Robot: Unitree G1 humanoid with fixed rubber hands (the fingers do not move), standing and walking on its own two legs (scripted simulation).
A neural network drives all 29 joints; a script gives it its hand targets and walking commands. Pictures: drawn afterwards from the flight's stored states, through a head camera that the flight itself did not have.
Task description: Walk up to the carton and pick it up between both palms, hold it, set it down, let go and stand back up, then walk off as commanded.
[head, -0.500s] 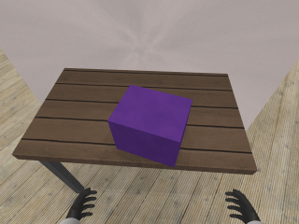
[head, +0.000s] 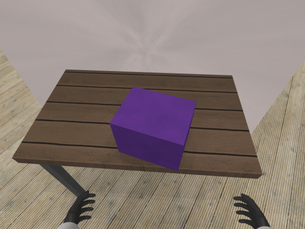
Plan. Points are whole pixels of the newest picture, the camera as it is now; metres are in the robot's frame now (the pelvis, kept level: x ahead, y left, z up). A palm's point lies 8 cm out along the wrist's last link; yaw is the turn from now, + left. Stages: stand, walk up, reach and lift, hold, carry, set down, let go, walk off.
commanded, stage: stand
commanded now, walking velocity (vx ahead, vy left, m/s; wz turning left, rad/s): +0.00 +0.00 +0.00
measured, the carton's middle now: (155, 128) +0.44 +0.03 -0.05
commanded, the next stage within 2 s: walk up in 1.40 s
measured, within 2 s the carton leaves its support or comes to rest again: neither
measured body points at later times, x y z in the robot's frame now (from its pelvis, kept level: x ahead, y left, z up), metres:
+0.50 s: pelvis +0.00 +0.00 +0.00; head +0.01 +0.00 +0.45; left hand +0.16 +0.25 -0.09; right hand +0.16 -0.26 -0.09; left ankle +0.00 +0.12 -0.72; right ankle +0.00 -0.12 -0.72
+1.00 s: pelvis +0.00 +0.00 +0.00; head +0.01 +0.00 +0.45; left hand +0.16 +0.25 -0.09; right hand +0.16 -0.26 -0.09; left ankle +0.00 +0.12 -0.72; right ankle +0.00 -0.12 -0.72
